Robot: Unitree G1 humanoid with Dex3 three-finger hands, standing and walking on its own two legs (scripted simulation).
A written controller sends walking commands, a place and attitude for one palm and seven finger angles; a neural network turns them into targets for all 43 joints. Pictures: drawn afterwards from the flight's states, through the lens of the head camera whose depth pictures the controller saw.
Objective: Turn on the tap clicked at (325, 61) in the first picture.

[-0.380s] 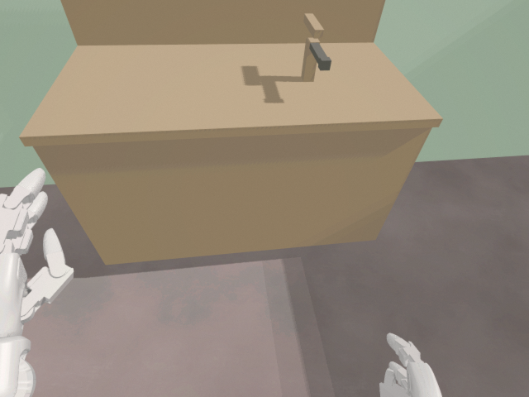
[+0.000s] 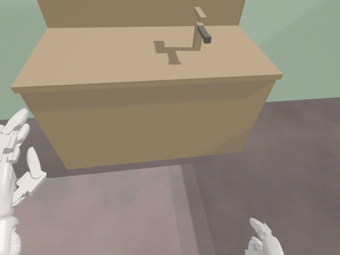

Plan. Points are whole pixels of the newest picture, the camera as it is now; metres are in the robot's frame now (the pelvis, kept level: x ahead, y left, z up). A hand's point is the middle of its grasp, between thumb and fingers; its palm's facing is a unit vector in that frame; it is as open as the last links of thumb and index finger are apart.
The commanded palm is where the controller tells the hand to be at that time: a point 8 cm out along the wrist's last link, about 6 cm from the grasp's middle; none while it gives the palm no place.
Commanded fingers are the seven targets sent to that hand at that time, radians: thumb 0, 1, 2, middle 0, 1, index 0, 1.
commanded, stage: look at it before walking up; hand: left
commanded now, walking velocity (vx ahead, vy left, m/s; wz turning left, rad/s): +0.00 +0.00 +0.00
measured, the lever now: (207, 39) +0.95 -0.11 +0.08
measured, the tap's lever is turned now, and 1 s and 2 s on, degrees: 0 0 0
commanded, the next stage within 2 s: walk to a spot facing it in 0.02 s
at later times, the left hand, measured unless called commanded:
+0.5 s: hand (69, 172) +0.22 +0.20 +0.15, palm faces +0.33 -0.88 -0.35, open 7.4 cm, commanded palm +0.17 +0.24 +0.18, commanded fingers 0.00 0.90 0.90 -0.20 -0.30 -0.20 -0.30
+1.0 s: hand (139, 167) +0.24 +0.08 +0.15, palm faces +0.03 -0.91 -0.41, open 7.4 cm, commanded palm +0.20 +0.16 +0.18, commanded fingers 0.00 0.90 0.90 -0.20 -0.30 -0.20 -0.30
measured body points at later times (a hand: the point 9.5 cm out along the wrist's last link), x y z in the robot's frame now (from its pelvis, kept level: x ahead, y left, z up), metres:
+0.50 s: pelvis -0.02 -0.01 -0.02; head -0.01 -0.01 +0.43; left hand +0.20 +0.25 +0.17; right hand +0.14 -0.25 -0.09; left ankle +0.04 +0.11 -0.74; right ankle +0.04 -0.13 -0.74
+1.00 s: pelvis -0.06 -0.04 -0.02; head -0.04 -0.07 +0.43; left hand +0.23 +0.13 +0.18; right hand +0.02 -0.30 -0.12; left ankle -0.01 +0.11 -0.67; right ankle -0.04 -0.12 -0.74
